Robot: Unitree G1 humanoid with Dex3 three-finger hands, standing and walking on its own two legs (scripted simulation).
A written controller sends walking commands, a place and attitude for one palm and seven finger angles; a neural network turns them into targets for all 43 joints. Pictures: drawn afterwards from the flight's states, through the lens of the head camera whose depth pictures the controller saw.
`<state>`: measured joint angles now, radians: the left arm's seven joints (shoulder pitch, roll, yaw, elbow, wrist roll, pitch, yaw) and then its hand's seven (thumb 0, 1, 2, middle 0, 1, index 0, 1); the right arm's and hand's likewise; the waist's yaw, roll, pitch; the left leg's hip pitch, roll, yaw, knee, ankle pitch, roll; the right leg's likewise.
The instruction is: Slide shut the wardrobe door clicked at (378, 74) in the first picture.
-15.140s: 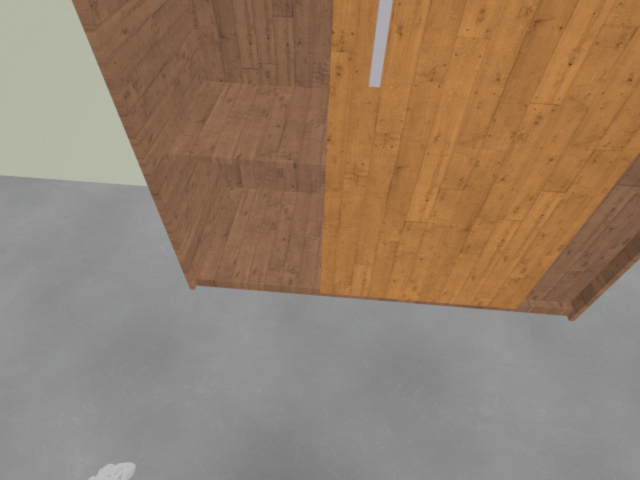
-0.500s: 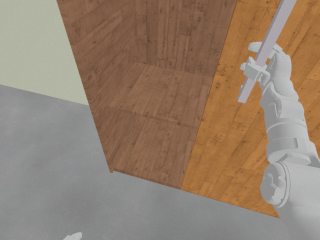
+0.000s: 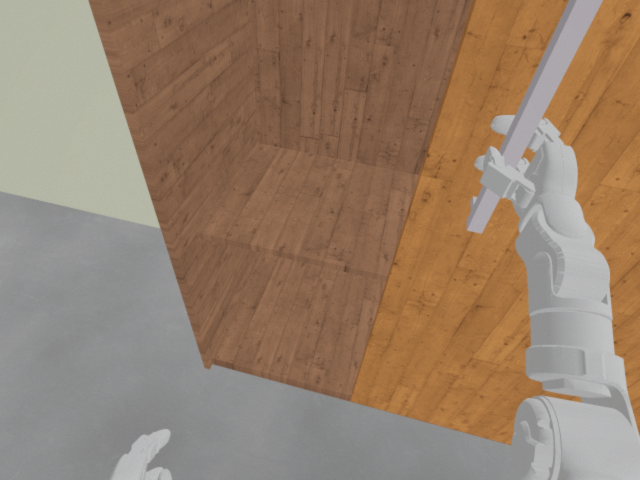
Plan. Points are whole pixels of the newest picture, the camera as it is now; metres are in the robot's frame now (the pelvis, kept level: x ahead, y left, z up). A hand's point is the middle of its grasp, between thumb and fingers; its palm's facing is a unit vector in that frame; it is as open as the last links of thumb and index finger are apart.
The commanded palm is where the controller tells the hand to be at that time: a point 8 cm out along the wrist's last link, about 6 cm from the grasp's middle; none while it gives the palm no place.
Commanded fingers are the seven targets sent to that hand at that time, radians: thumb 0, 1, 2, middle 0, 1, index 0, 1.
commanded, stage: tug the door sideways, standing still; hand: right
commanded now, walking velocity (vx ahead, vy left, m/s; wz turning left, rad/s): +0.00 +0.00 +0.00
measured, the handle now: (521, 117) +0.48 -0.18 +0.27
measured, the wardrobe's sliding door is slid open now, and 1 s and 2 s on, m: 0.47 0.47 0.32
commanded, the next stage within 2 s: step sideways, sliding the door along in 0.44 s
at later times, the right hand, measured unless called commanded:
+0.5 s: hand (488, 169) +0.43 -0.14 +0.22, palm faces +0.23 +0.97 -0.03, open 5.9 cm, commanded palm +0.41 -0.14 +0.23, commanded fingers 0.00 -0.90 -0.90 0.45 1.40 0.45 1.40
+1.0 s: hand (483, 173) +0.43 -0.14 +0.21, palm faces +0.24 +0.97 -0.08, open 6.2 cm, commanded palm +0.42 -0.14 +0.22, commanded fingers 0.00 -0.90 -0.90 0.45 1.40 0.45 1.40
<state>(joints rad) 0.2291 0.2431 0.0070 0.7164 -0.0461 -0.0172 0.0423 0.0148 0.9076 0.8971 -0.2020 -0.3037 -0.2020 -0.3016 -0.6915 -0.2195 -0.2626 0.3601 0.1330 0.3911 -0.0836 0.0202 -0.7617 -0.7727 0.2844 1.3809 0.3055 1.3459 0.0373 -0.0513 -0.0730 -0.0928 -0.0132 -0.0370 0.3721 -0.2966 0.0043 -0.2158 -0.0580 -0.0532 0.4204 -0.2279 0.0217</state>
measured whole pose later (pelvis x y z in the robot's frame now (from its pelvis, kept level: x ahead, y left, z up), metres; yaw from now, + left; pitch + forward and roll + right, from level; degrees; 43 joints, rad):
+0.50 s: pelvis +0.01 +0.00 +0.00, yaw -7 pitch +2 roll +0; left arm 0.16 0.21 0.00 0.77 -0.03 -0.05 0.03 0.01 0.91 0.90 -0.20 -0.30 -0.20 -0.30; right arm -0.85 -0.09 -0.10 0.47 0.11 0.38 -0.18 0.01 -0.74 -0.84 0.32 1.35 0.30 1.39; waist -0.04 -0.06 -0.06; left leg -0.10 0.01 0.05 0.45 -0.34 0.00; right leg -0.26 -0.02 0.06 0.48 -0.25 0.02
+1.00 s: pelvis -0.02 +0.03 -0.01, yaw -7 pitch -3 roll -2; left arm 0.25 0.26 0.00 0.82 -0.04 -0.07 0.09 0.02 0.91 0.90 -0.20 -0.30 -0.20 -0.30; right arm -0.97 -0.22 -0.09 0.65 0.11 -0.02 -0.13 -0.02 -0.75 -0.86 0.42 1.40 0.20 1.39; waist -0.02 -0.01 0.19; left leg -0.21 0.01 0.09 0.60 -0.34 0.07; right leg -0.34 -0.02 -0.07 0.75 -0.33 -0.01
